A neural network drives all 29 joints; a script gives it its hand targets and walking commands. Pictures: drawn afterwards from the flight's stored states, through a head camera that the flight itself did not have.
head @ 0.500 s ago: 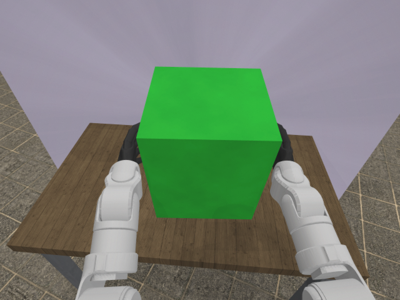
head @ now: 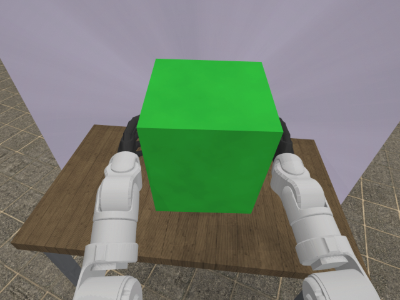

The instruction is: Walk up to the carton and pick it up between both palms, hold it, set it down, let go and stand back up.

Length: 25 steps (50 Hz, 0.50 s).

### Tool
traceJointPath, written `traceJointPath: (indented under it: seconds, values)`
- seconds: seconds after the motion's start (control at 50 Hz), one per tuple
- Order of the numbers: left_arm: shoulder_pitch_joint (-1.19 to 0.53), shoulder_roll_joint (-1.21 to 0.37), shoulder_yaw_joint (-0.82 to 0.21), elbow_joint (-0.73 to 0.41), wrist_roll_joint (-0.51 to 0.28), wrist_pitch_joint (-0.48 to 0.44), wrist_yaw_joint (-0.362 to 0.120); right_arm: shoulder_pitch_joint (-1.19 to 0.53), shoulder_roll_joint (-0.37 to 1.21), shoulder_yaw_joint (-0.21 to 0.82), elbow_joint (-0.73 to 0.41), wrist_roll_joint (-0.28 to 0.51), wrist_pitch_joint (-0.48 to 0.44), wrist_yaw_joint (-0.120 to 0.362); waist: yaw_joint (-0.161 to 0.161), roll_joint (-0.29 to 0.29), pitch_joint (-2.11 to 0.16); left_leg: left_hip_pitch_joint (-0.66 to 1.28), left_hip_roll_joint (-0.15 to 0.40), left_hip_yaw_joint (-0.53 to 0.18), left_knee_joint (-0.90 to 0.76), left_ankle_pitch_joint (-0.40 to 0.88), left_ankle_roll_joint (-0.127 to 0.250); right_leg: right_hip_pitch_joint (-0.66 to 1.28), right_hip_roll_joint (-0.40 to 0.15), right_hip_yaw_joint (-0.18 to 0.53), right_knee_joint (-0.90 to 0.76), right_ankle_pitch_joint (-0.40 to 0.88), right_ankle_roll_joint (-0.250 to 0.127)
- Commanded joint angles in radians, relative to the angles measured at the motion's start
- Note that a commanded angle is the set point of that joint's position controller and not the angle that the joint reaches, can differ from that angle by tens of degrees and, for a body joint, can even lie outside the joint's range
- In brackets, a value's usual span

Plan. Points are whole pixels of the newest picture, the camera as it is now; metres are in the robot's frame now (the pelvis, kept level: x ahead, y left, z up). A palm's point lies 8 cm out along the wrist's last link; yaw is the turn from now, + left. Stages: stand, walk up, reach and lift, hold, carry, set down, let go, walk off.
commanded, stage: hold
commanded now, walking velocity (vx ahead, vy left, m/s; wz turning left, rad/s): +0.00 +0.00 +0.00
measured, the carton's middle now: (206, 140) +0.40 -0.01 +0.15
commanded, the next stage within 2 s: none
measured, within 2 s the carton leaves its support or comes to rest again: neither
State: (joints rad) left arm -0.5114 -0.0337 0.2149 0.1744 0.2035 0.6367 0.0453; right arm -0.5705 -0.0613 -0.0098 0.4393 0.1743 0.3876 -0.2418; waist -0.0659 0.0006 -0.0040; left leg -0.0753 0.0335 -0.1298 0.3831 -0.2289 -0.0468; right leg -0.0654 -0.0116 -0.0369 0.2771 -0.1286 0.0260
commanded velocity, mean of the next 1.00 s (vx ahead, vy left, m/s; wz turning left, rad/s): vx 0.00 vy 0.00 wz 0.00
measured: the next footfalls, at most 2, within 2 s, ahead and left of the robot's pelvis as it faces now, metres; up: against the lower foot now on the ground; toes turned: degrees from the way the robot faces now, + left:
none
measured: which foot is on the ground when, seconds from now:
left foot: down 0.00-1.00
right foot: down 0.00-1.00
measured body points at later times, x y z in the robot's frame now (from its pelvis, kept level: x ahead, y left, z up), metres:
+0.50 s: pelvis +0.00 +0.00 +0.00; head -0.04 +0.01 +0.45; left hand +0.36 +0.15 +0.16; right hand +0.37 -0.15 +0.16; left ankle +0.00 +0.15 -0.75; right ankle +0.02 -0.14 -0.75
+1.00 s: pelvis +0.00 +0.00 +0.00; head -0.03 +0.01 +0.45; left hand +0.36 +0.16 +0.16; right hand +0.37 -0.15 +0.16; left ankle +0.00 +0.15 -0.75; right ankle +0.02 -0.14 -0.75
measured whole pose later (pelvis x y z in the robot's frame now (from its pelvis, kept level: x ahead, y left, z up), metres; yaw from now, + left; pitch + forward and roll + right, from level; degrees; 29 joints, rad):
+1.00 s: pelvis +0.00 +0.00 +0.00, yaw +1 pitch -5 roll -2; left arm -0.49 -0.03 0.22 0.09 0.22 0.69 0.02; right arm -0.57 -0.05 0.01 0.38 0.19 0.43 -0.27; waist -0.07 0.00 0.00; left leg -0.07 0.03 -0.14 0.41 -0.24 -0.05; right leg -0.05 -0.01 -0.05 0.30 -0.15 0.03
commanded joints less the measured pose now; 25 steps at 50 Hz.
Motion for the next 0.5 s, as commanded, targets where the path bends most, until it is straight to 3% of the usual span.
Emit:
traceJointPath:
  seconds: [0.0,0.02,0.04,0.06,0.1,0.12,0.14,0.16,0.18,0.2,0.22,0.24,0.28,0.3,0.32,0.34,0.36,0.38,0.4,0.42,0.44,0.48]
  values:
    - [-0.76,-0.578,-0.557,-0.267,-0.173,-0.09,-0.161,-0.869,0.65,0.444,-0.468,0.135,-0.093,0.148,-0.008,0.016,-0.501,0.008,-0.103,0.109,-0.027,0.393,-0.007,0.29,0.078,-0.033,0.025,0.285,0.008]
    - [-0.765,-0.535,-0.505,-0.261,-0.153,-0.092,-0.164,-0.832,0.657,0.454,-0.402,0.133,-0.072,0.144,0.008,-0.015,-0.497,0.006,-0.105,0.107,-0.027,0.385,0.004,0.296,0.075,-0.03,0.026,0.285,0.016]
    - [-0.76,-0.531,-0.517,-0.268,-0.141,-0.084,-0.162,-0.854,0.643,0.46,-0.411,0.143,-0.075,0.148,0.012,0.037,-0.485,0.015,-0.103,0.112,-0.033,0.402,-0.004,0.293,0.075,-0.023,0.025,0.295,0.01]
    - [-0.737,-0.543,-0.498,-0.246,-0.12,-0.063,-0.17,-0.841,0.644,0.455,-0.393,0.138,-0.068,0.148,0.004,0.024,-0.468,0.009,-0.1,0.119,-0.04,0.375,-0.001,0.287,0.075,-0.028,0.022,0.264,0.011]
    - [-0.818,-0.56,-0.551,-0.287,-0.168,-0.071,-0.175,-0.832,0.626,0.413,-0.385,0.106,-0.066,0.152,-0.037,0.032,-0.442,0.01,-0.094,0.108,-0.04,0.311,-0.016,0.247,0.079,-0.036,0.014,0.191,-0.003]
    - [-0.793,-0.586,-0.562,-0.281,-0.166,-0.055,-0.176,-0.808,0.602,0.387,-0.354,0.111,-0.061,0.151,-0.059,0.078,-0.437,0.022,-0.092,0.106,-0.043,0.344,-0.031,0.252,0.083,-0.04,0.013,0.21,-0.01]
    - [-0.76,-0.576,-0.585,-0.315,-0.168,-0.063,-0.176,-0.793,0.623,0.431,-0.411,0.115,-0.066,0.148,-0.045,0.039,-0.461,0.042,-0.089,0.102,-0.023,0.423,-0.034,0.26,0.093,-0.044,0.021,0.253,-0.004]
    - [-0.814,-0.552,-0.57,-0.267,-0.168,-0.061,-0.181,-0.862,0.604,0.401,-0.408,0.117,-0.067,0.147,-0.044,0.063,-0.443,0.027,-0.096,0.103,-0.019,0.363,-0.032,0.227,0.082,-0.043,0.017,0.188,0.0]
    - [-0.759,-0.582,-0.557,-0.274,-0.155,-0.054,-0.173,-0.86,0.645,0.45,-0.448,0.142,-0.062,0.149,-0.007,0.048,-0.456,0.02,-0.093,0.101,-0.031,0.405,-0.015,0.267,0.087,-0.046,0.021,0.229,-0.003]
    - [-0.746,-0.581,-0.562,-0.327,-0.171,-0.063,-0.171,-0.869,0.639,0.482,-0.529,0.149,-0.073,0.139,-0.005,0.002,-0.539,0.046,-0.096,0.101,-0.006,0.452,-0.023,0.299,0.085,-0.034,0.025,0.294,0.007]
    - [-0.749,-0.571,-0.553,-0.295,-0.156,-0.062,-0.17,-0.88,0.646,0.474,-0.502,0.154,-0.067,0.135,-0.002,0.029,-0.497,0.029,-0.099,0.097,-0.015,0.426,-0.013,0.276,0.085,-0.031,0.029,0.275,0.009]
    - [-0.794,-0.568,-0.567,-0.31,-0.175,-0.066,-0.173,-0.862,0.644,0.455,-0.487,0.141,-0.064,0.137,-0.027,0.043,-0.509,0.025,-0.1,0.097,-0.014,0.421,-0.019,0.267,0.086,-0.036,0.024,0.254,0.005]
    - [-0.808,-0.593,-0.596,-0.346,-0.17,-0.053,-0.174,-0.844,0.617,0.428,-0.44,0.144,-0.059,0.143,-0.031,0.098,-0.463,0.058,-0.085,0.084,-0.009,0.42,-0.045,0.216,0.095,-0.045,0.021,0.18,-0.006]
    - [-0.766,-0.578,-0.572,-0.268,-0.153,-0.041,-0.179,-0.873,0.617,0.426,-0.465,0.129,-0.055,0.144,-0.026,0.05,-0.44,0.031,-0.093,0.1,-0.018,0.348,-0.026,0.24,0.087,-0.037,0.013,0.174,-0.002]
    - [-0.773,-0.564,-0.56,-0.271,-0.145,-0.041,-0.177,-0.847,0.592,0.411,-0.409,0.125,-0.05,0.147,-0.026,0.084,-0.411,0.029,-0.087,0.099,-0.03,0.324,-0.029,0.211,0.086,-0.045,0.013,0.143,-0.006]
    - [-0.79,-0.596,-0.599,-0.377,-0.176,-0.049,-0.167,-0.889,0.648,0.454,-0.53,0.154,-0.066,0.15,-0.025,0.069,-0.571,0.05,-0.096,0.096,-0.004,0.422,-0.026,0.272,0.09,-0.034,0.037,0.262,-0.001]
    - [-0.765,-0.552,-0.559,-0.276,-0.153,-0.057,-0.169,-0.894,0.649,0.46,-0.49,0.136,-0.056,0.144,0.009,0.02,-0.473,0.024,-0.096,0.104,-0.009,0.383,-0.013,0.254,0.081,-0.032,0.026,0.222,0.014]
    - [-0.777,-0.561,-0.568,-0.241,-0.152,-0.046,-0.166,-0.871,0.611,0.428,-0.411,0.117,-0.043,0.147,-0.012,0.05,-0.416,-0.007,-0.087,0.096,-0.031,0.313,-0.015,0.215,0.086,-0.034,0.015,0.15,-0.006]
    - [-0.754,-0.577,-0.571,-0.287,-0.157,-0.043,-0.169,-0.878,0.629,0.449,-0.441,0.144,-0.045,0.146,-0.002,0.033,-0.475,0.014,-0.089,0.093,-0.022,0.366,-0.012,0.25,0.093,-0.038,0.026,0.208,-0.004]
    - [-0.775,-0.594,-0.602,-0.268,-0.17,-0.042,-0.168,-0.89,0.615,0.432,-0.441,0.139,-0.05,0.146,-0.024,0.075,-0.47,0.029,-0.085,0.09,-0.02,0.371,-0.031,0.218,0.095,-0.038,0.02,0.181,-0.007]
    - [-0.79,-0.583,-0.576,-0.313,-0.169,-0.046,-0.165,-0.866,0.639,0.449,-0.456,0.137,-0.049,0.145,-0.018,0.041,-0.502,0.037,-0.085,0.094,-0.014,0.403,-0.025,0.255,0.086,-0.034,0.027,0.229,-0.001]
    - [-0.773,-0.57,-0.546,-0.235,-0.152,-0.044,-0.175,-0.895,0.632,0.425,-0.429,0.124,-0.045,0.141,-0.008,0.022,-0.418,-0.01,-0.095,0.099,-0.028,0.335,-0.015,0.243,0.088,-0.031,0.018,0.184,-0.003]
